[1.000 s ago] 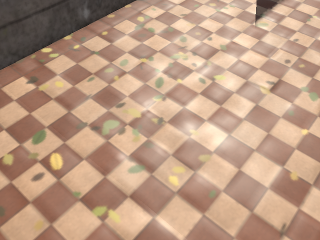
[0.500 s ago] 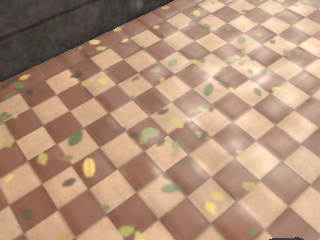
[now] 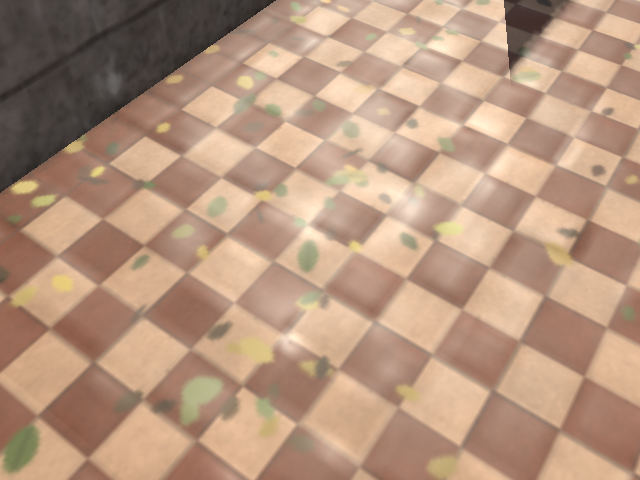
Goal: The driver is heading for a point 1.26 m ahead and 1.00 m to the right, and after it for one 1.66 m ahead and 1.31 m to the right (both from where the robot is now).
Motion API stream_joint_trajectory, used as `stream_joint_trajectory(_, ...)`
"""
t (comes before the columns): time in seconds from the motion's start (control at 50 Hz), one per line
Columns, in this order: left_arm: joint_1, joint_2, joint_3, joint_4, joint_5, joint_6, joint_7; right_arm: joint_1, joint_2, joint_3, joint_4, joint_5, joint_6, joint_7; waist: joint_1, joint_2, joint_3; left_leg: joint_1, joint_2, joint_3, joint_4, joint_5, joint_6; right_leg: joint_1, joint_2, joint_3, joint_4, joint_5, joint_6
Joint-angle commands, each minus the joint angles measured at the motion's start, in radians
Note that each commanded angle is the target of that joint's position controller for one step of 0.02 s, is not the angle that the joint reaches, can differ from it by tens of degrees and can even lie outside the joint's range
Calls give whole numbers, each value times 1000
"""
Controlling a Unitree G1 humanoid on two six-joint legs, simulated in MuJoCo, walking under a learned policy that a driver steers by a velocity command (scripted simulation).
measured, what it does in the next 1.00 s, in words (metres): walks ahead, turning right: right foot, then left foot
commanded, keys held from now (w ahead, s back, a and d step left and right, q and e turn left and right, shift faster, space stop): w+e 1.00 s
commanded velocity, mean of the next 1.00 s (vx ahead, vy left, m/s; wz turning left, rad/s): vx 0.50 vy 0.00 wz -0.57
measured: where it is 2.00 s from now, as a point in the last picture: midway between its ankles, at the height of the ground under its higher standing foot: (527, 288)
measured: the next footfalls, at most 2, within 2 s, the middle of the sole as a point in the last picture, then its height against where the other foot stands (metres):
right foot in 0.12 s outside the picture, level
left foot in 0.62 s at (309, 431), level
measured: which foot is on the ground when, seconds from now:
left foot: down 0.00-0.10, up 0.12-0.60, down 0.62-1.00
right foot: up 0.00-0.10, down 0.12-0.62, up 0.64-1.00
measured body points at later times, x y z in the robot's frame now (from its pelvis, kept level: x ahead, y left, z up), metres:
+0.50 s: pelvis +0.28 -0.03 +0.01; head +0.32 -0.05 +0.45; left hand +0.34 +0.25 -0.12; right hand +0.41 -0.31 -0.10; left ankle +0.48 +0.10 -0.68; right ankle +0.18 -0.06 -0.74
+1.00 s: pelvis +0.54 -0.08 +0.01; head +0.57 -0.10 +0.46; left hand +0.84 +0.01 -0.10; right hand +0.39 -0.31 -0.12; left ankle +0.53 +0.04 -0.74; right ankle +0.58 -0.27 -0.68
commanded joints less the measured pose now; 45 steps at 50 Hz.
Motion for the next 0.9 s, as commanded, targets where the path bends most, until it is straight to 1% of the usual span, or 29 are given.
stream_joint_trajectory(0.02, -99, 37, -2, -95, 2, -15, -2, 52, -148, -26, -15, -3, 1, -18, 3, 96, 38, 15, 302, -23, 62, 923, 13, 43, 60, -81, -81, -62, -43)
stream_joint_trajectory(0.06, -22, 61, 8, -78, 5, -11, 6, 38, -180, -33, -12, -6, 13, -30, 47, 136, -17, 62, 318, 0, 213, 1200, 7, 142, 120, -112, -82, -176, -89)
stream_joint_trajectory(0.08, 61, 82, 18, -57, 6, -13, 11, 23, -197, -39, -17, -11, 23, -32, 86, 145, -64, 55, 327, 4, 346, 1246, 12, 231, 146, -108, -96, -228, -118)
stream_joint_trajectory(0.1, 172, 113, 35, -24, 9, -19, 17, 12, -208, -42, -26, -13, 31, -29, 134, 139, -126, 3, 330, 1, 525, 1159, 20, 372, 164, -79, -148, -251, -150)
stream_joint_trajectory(0.12, 320, 167, 61, 15, 21, -24, 30, -26, -209, -44, -50, -7, 31, -20, 217, 75, -196, -173, 300, 15, 803, 897, 6, 602, 96, 41, -238, -266, -203)
stream_joint_trajectory(0.14, 313, 280, 93, 8, 24, -17, 45, 22, -88, -22, -110, 3, 23, 4, 137, -161, -267, -627, 119, -5, 1179, -54, -45, 930, -214, 523, -244, -230, -349)
stream_joint_trajectory(0.16, 319, 290, 97, 0, -14, -6, 43, -88, -157, -35, -157, 1, 9, 11, 169, -81, -312, -818, 24, -233, 1339, -207, -51, 972, -281, 835, -393, -240, -424)
stream_joint_trajectory(0.18, 260, 256, 90, 2, -22, -3, 51, -159, -154, -30, -185, 2, -7, 17, 145, -7, -157, -900, 108, -291, 1273, -91, -41, 865, -266, 670, -432, -205, -379)
stream_joint_trajectory(0.2, 217, 199, 76, 2, -24, -6, 53, -154, -158, -29, -184, 6, -18, 17, 101, 57, -80, -851, 142, -279, 1171, -26, -43, 732, -230, 578, -457, -120, -330)
stream_joint_trajectory(0.22, 176, 164, 67, -2, -21, -13, 56, -144, -156, -31, -173, -1, -11, 15, 55, 97, -24, -790, 166, -276, 1090, -10, -53, 623, -175, 489, -469, -9, -285)
stream_joint_trajectory(0.24, 154, 143, 58, -4, -26, -21, 61, -126, -149, -30, -174, -20, 9, 16, 24, 92, -21, -726, 176, -277, 1044, -9, -72, 553, -133, 425, -479, 70, -267)
stream_joint_trajectory(0.26, 153, 140, 54, -7, -28, -33, 60, -109, -137, -28, -172, -32, 30, 20, 9, 77, -34, -684, 182, -274, 1002, -10, -87, 521, -105, 384, -482, 129, -255)
stream_joint_trajectory(0.28, 163, 152, 55, -3, -32, -44, 58, -108, -127, -26, -178, -36, 46, 24, 1, 63, -41, -674, 180, -261, 968, -13, -100, 500, -86, 360, -484, 175, -255)
stream_joint_trajectory(0.32, 196, 185, 63, 2, -31, -54, 55, -159, -116, -22, -204, -36, 62, 30, 8, 38, -32, -687, 181, -236, 882, 43, -121, 467, -53, 328, -496, 197, -239)
stream_joint_trajectory(0.4, 278, 190, 65, 9, -31, -49, 53, -334, -116, -16, -270, -28, 67, 35, 72, -12, -8, -748, 167, -221, 675, 211, -135, 501, -16, 330, -490, 179, -182)
stream_joint_trajectory(0.48, 350, 200, 68, 11, -23, -42, 59, -460, -123, -6, -317, -19, 58, 41, 129, -33, -15, -768, 128, -225, 525, 280, -123, 609, -29, 371, -442, 218, -166)
stream_joint_trajectory(0.52, 362, 210, 69, 6, -15, -40, 65, -498, -132, -4, -339, -14, 49, 42, 138, -40, -12, -750, 108, -232, 462, 265, -109, 650, -48, 403, -406, 252, -160)
stream_joint_trajectory(0.56, 327, 227, 74, -11, -11, -41, 73, -455, -157, -9, -339, -11, 40, 39, 101, -53, -18, -642, 92, -251, 382, 225, -86, 642, -64, 434, -365, 277, -131)
stream_joint_trajectory(0.58, 287, 240, 76, -24, -10, -43, 73, -383, -176, -16, -320, -9, 35, 34, 61, -60, -36, -521, 71, -248, 348, 182, -69, 604, -58, 433, -318, 341, -108)
stream_joint_trajectory(0.6, 262, 249, 78, -32, -10, -48, 68, -268, -203, -28, -285, -9, 27, 24, 10, -47, -89, -365, 44, -235, 321, 155, -50, 574, -31, 425, -208, 418, -88)
stream_joint_trajectory(0.62, 245, 235, 73, -37, -20, -56, 58, -125, -237, -41, -253, -17, 14, 11, -66, 11, -171, -154, 97, -273, 267, 168, -19, 494, 35, 373, -6, 360, -63)
stream_joint_trajectory(0.64, 267, 142, 47, -72, -29, -66, 53, 39, -313, -58, -251, -42, 10, -8, -108, 134, -336, 77, 359, -532, 243, -53, 26, 364, 99, 287, 287, -1, -46)
stream_joint_trajectory(0.66, 396, 96, 38, -102, -51, -59, 52, -26, -379, -75, -258, -46, 26, -6, -1, 386, -392, 199, 548, -1008, 89, -122, 136, 77, 226, 199, 491, -595, -21)
stream_joint_trajectory(0.68, 359, 181, 46, -59, -14, -38, 63, -103, -271, -61, -274, -30, 38, 0, 15, 177, -244, 65, 508, -965, 82, -262, 130, -3, 119, 204, 571, -505, -29)
stream_joint_trajectory(0.7, 286, 185, 50, -62, -7, -33, 52, -162, -189, -40, -282, -21, 39, 4, 15, 79, -123, -69, 453, -782, 69, -209, 108, 9, 85, 188, 544, -405, -23)
stream_joint_trajectory(0.72, 256, 164, 46, -69, -8, -29, 44, -185, -158, -31, -275, -23, 37, 7, 28, 61, -70, -151, 403, -640, 49, -57, 89, 33, 55, 175, 506, -357, -13)
stream_joint_trajectory(0.76, 248, 145, 44, -72, 7, -7, 25, -161, -150, -28, -247, -16, 24, 6, 43, 133, -40, -227, 341, -461, 22, 126, 63, 72, 22, 155, 468, -331, 4)
stream_joint_trajectory(0.82, 191, 124, 37, -105, 6, 11, 7, -118, -160, -35, -219, -1, -4, 17, 48, 136, -38, -219, 344, -349, -7, 296, 80, 24, 10, 142, 455, -278, 15)
stream_joint_trajectory(0.9, 55, 107, 26, -159, 7, 13, -7, -79, -164, -41, -191, -2, -5, 19, 30, 120, -4, -186, 330, -215, -36, 376, 84, -72, -9, 114, 337, -154, 36)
